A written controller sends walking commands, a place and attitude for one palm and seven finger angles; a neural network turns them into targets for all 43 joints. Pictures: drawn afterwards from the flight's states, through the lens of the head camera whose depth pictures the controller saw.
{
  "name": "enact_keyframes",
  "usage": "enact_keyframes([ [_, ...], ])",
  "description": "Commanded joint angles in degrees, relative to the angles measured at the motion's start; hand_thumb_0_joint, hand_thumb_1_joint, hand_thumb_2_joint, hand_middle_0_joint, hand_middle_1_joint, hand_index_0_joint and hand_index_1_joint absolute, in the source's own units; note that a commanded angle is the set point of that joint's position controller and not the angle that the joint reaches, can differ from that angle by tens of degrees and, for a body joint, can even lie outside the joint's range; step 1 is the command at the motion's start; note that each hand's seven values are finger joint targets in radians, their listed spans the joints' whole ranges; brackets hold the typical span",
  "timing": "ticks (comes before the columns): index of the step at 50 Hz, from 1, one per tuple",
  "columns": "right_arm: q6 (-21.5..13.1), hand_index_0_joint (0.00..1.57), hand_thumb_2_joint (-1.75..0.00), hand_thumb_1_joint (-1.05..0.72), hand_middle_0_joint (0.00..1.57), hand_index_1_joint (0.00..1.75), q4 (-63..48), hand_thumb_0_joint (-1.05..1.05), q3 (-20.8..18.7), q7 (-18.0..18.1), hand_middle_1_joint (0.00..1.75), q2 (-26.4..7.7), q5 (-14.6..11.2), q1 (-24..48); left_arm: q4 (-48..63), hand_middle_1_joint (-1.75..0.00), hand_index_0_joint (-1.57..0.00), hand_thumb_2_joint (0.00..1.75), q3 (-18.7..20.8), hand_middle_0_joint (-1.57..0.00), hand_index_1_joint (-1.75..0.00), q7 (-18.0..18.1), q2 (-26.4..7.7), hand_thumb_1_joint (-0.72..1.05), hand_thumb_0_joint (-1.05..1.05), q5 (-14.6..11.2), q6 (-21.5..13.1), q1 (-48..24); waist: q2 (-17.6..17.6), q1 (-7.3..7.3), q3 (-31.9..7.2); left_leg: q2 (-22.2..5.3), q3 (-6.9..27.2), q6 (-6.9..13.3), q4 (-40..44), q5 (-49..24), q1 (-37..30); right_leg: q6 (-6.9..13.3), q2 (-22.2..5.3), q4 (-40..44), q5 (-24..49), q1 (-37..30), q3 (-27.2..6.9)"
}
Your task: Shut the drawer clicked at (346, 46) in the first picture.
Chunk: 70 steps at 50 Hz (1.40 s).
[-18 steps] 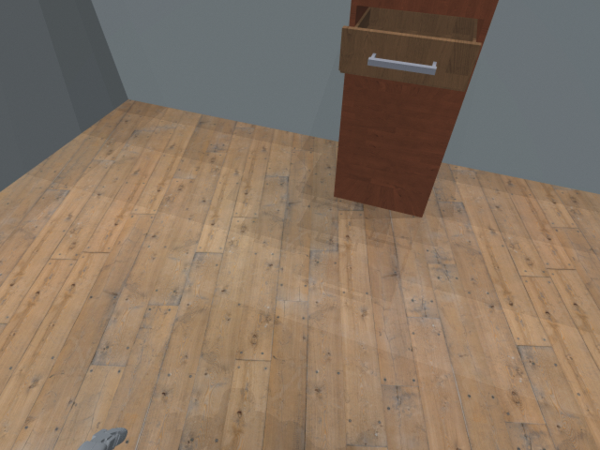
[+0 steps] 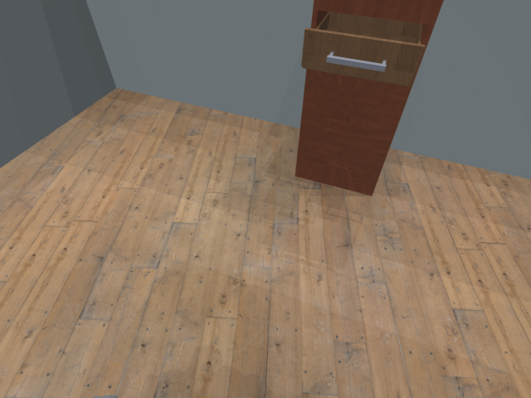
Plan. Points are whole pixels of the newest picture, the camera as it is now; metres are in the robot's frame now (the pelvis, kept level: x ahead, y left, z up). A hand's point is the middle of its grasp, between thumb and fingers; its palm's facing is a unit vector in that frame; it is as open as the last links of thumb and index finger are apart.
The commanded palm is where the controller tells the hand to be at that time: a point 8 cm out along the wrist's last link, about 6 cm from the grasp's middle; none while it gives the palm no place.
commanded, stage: stand and wait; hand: left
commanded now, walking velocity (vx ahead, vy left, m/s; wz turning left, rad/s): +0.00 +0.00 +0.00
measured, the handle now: (356, 60) +1.13 -0.24 +0.02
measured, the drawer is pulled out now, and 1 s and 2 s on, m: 0.20 0.20 0.20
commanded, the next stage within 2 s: look at it before walking up in 0.46 s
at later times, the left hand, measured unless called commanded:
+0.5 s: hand out of the picture +0.05 +0.25 -0.15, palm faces -0.03 -0.94 -0.34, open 7.4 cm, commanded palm none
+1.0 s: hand out of the picture +0.07 +0.25 -0.15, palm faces -0.03 -0.94 -0.34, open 7.4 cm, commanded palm none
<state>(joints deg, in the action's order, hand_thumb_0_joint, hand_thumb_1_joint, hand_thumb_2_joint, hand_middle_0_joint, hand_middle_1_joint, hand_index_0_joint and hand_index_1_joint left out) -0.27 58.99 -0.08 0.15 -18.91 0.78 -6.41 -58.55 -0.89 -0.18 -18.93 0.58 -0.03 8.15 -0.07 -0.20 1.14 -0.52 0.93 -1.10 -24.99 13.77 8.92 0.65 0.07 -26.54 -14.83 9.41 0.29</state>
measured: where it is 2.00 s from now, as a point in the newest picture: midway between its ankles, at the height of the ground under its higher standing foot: outside the picture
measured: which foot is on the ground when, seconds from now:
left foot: down 0.00-1.00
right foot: down 0.00-1.00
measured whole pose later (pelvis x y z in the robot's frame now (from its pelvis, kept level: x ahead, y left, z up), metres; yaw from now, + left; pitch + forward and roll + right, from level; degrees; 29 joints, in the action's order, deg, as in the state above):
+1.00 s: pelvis +0.00 +0.00 +0.00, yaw +0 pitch -2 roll +0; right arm -0.6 63.3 0.1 0.1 -19.5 0.4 -6.7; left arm -62.2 -0.6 -0.3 -19.6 0.7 -0.3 7.8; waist 0.0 -0.2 1.8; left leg -0.6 1.1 -1.1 -21.2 11.5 7.8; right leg 0.5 0.1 -22.5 -12.5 8.1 0.4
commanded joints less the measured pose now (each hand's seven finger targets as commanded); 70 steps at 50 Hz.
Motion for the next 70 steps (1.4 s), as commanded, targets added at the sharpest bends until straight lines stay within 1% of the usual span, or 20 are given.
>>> enact_keyframes([
  [1,-1.65,0.2,-0.9,-0.9,0.2,0.3,-3.34,0.0,-2.42,0.78,0.3,-11.53,0.02,3.11,3.44,-0.3,-0.2,0.9,3.13,-0.2,-0.3,0.89,-12.28,0.9,0.0,-0.08,-1.45,-3.11,-0.07,0.12,-2.95,-5.34,4.32,2.69,3.82,-10.02,-0.13,1.68,-7.01,6.03,10.04,0.03,-6.43],
  [7,-1.54,0.2,-0.9,-0.9,0.2,0.3,-1.85,0.0,-2.26,0.63,0.3,-11.74,-0.09,2.34,2.11,-0.3,-0.2,0.9,3.13,-0.2,-0.3,0.72,-12.44,0.9,0.0,-0.02,-1.37,-2.93,-0.44,0.16,-1.64,-5.29,4.96,2.63,5.22,-6.41,0.82,1.65,-6.78,7.99,3.95,0.76,-6.89],
  [13,-1.69,0.2,-0.9,-0.9,0.2,0.3,-0.49,0.0,-2.15,0.57,0.3,-12.04,-0.12,1.71,0.95,-0.3,-0.2,0.9,3.05,-0.2,-0.3,0.64,-12.5,0.9,0.0,-0.03,-1.3,-2.55,0.35,0.02,-1.7,-5.49,5.43,2.68,6.14,-5.32,1.23,1.51,-6.78,8.43,2.35,0.46,-6.95],
  [16,-1.66,0.2,-0.9,-0.9,0.2,0.3,-0.05,0.0,-2.09,0.56,0.3,-12.09,-0.15,1.43,0.54,-0.3,-0.2,0.9,2.96,-0.2,-0.3,0.62,-12.57,0.9,0.0,-0.06,-1.42,-2.32,-0.84,0.1,-2.05,-5.48,5.28,2.58,5.84,-5.89,0.64,1.58,-7.02,8.91,2.64,0.65,-7.25],
  [19,-1.65,0.2,-0.9,-0.9,0.2,0.3,0.39,0.0,-2.09,0.52,0.3,-12.17,-0.14,1.32,0.37,-0.3,-0.2,0.9,2.92,-0.2,-0.3,0.63,-12.58,0.9,0.0,-0.05,-1.34,-2.31,-0.3,0.04,-1.53,-5.53,5.36,2.56,6.33,-5.04,1.09,1.52,-6.93,9.0,1.51,0.91,-7.21],
  [25,-1.79,0.2,-0.9,-0.9,0.2,0.3,0.77,0.0,-2.0,0.53,0.3,-12.17,-0.2,1.16,0.09,-0.3,-0.2,0.9,2.91,-0.2,-0.3,0.67,-12.44,0.9,0.0,-0.02,-1.39,-2.08,-0.03,-0.02,-1.95,-5.75,5.61,2.6,6.44,-6.6,0.85,1.43,-6.95,8.68,3.64,0.27,-6.94],
  [29,-1.67,0.2,-0.9,-0.9,0.2,0.3,0.78,0.0,-2.05,0.5,0.3,-12.06,-0.18,1.14,0.03,-0.3,-0.2,0.9,2.88,-0.2,-0.3,0.67,-12.5,0.9,0.0,0.04,-1.39,-2.38,-0.91,0.09,-1.34,-5.59,5.62,2.52,6.45,-6.24,0.92,1.42,-6.88,9.03,2.91,0.87,-7.19],
  [33,-1.74,0.2,-0.9,-0.9,0.2,0.3,0.82,0.0,-2.02,0.47,0.3,-12.06,-0.23,1.26,0.12,-0.3,-0.2,0.9,2.9,-0.2,-0.3,0.68,-12.29,0.9,0.0,0.09,-1.34,-2.34,-0.18,-0.01,-1.44,-5.81,5.82,2.64,6.89,-6.31,1.03,1.28,-6.83,8.79,3.32,0.47,-6.79],
  [39,-1.96,0.2,-0.9,-0.9,0.2,0.3,0.83,0.0,-1.96,0.59,0.3,-12.18,-0.28,1.65,0.17,-0.3,-0.2,0.9,2.86,-0.2,-0.3,0.74,-12.28,0.9,0.0,0.02,-1.52,-2.24,0.52,0.0,-3.6,-6.18,5.47,2.59,6.37,-10.69,-0.77,1.31,-6.93,7.72,9.19,-1.21,-6.33],
  [42,-1.9,0.2,-0.9,-0.9,0.2,0.3,0.68,0.0,-1.89,0.63,0.3,-12.23,-0.36,1.7,0.1,-0.3,-0.2,0.9,2.88,-0.2,-0.3,0.73,-12.35,0.9,0.0,0.03,-1.46,-2.4,0.8,-0.03,-3.5,-6.19,5.66,2.56,6.53,-10.86,-0.67,1.25,-6.8,7.67,9.41,-1.61,-6.06],
  [50,-1.83,0.2,-0.9,-0.9,0.2,0.3,0.73,0.0,-1.8,0.71,0.3,-12.37,-0.33,2.23,-0.05,-0.3,-0.2,0.9,2.87,-0.2,-0.3,0.75,-12.48,0.9,0.0,0.02,-1.48,-2.56,0.37,-0.08,-2.62,-6.14,5.35,2.46,6.85,-11.2,-1.17,1.2,-6.99,8.2,10.29,-1.53,-6.09],
  [59,-1.81,0.2,-0.9,-0.9,0.2,0.3,0.67,0.0,-1.84,0.73,0.3,-12.32,-0.39,2.37,-0.02,-0.3,-0.2,0.9,2.94,-0.2,-0.3,0.81,-12.6,0.9,0.0,0.01,-1.67,-2.37,-0.64,-0.02,-3.2,-6.18,5.19,2.34,6.72,-12.87,-2.23,1.34,-7.21,8.41,12.89,-2.28,-6.15],
  [60,-1.48,0.2,-0.9,-0.9,0.2,0.3,1.5,0.0,-1.07,0.69,0.3,-9.15,-0.15,1.22,-0.77,-0.3,-0.2,0.9,2.3,-0.2,-0.3,0.91,-9.34,0.9,0.0,-0.1,-1.27,-0.75,-0.44,-0.08,-3.81,-6.21,4.07,1.78,6.21,-10.95,-2.98,0.99,-7.17,8.68,11.05,-2.08,-6.33],
  [61,-0.93,0.2,-0.9,-0.9,0.2,0.3,2.02,0.0,-0.48,0.6,0.3,-6.23,0.06,-0.67,-1.38,-0.3,-0.2,0.9,1.79,-0.2,-0.3,0.93,-6.74,0.9,0.0,-0.01,-0.61,0.91,-1.32,0.02,-3.41,-5.95,2.83,1.2,5.24,-6.9,-2.87,0.73,-6.69,8.53,6.4,-1.03,-6.8],
  [62,-0.5,0.2,-0.9,-0.9,0.2,0.3,2.06,0.0,-0.36,0.53,0.3,-5.07,0.22,-2.34,-1.47,-0.3,-0.2,0.9,1.74,-0.2,-0.3,0.74,-5.89,0.9,0.0,0.14,0.05,2.48,-1.77,-0.13,-2.52,-5.41,1.91,1.04,3.87,-0.82,-1.76,0.99,-6.35,8.86,-0.8,0.26,-8.04],
  [64,-0.1,0.2,-0.9,-0.9,0.2,0.3,1.53,0.0,-0.86,0.49,0.3,-5.44,0.55,-3.21,-0.6,-0.3,-0.2,0.9,2.53,-0.2,-0.3,0.07,-6.81,0.9,0.0,0.45,0.87,3.21,-2.54,-0.08,1.96,-4.58,0.47,1.04,2.91,9.42,2.01,2.16,-5.88,10.03,-12.44,4.28,-11.23],
  [66,-0.01,0.2,-0.9,-0.9,0.2,0.3,0.28,0.0,-1.63,0.45,0.3,-6.04,0.7,-4.19,0.98,-0.3,-0.2,0.9,3.41,-0.2,-0.3,-0.48,-7.44,0.9,0.0,0.63,1.27,4.09,-3.16,-0.02,5.3,-4.46,-0.03,1.34,1.5,15.98,4.35,3.33,-5.48,9.89,-19.5,8.61,-13.42],
  [68,-0.35,0.2,-0.9,-0.9,0.2,0.3,-0.5,0.0,-2.33,0.54,0.3,-6.37,0.64,-5.97,2.43,-0.3,-0.2,0.9,4.09,-0.2,-0.3,-0.85,-7.16,0.9,0.0,0.73,1.19,4.91,-2.96,0.39,6.91,-5.28,0.44,2.1,0.68,19.61,4.63,4.29,-4.56,7.92,-22.4,12.11,-14.47],
  [69,-0.72,0.2,-0.9,-0.9,0.2,0.3,-0.66,0.0,-2.67,0.61,0.3,-6.48,0.61,-7.35,3.19,-0.3,-0.2,0.9,4.26,-0.2,-0.3,-1.03,-6.48,0.9,0.0,0.68,0.96,4.9,-1.22,1.0,6.91,-6.49,1.8,2.86,1.59,20.44,3.08,4.27,-3.51,5.12,-21.77,14.48,-13.67],
  [70,-1.22,0.2,-0.9,-0.9,0.2,0.3,-0.6,0.0,-3.04,0.8,0.3,-7.11,0.59,-9.21,4.15,-0.3,-0.2,0.9,4.27,-0.2,-0.3,-1.27,-5.17,0.9,0.0,0.56,0.63,4.5,2.66,1.94,6.67,-9.31,5.36,4.42,4.4,21.16,-0.71,3.71,-1.04,-0.56,-19.17,18.53,-11.33],
])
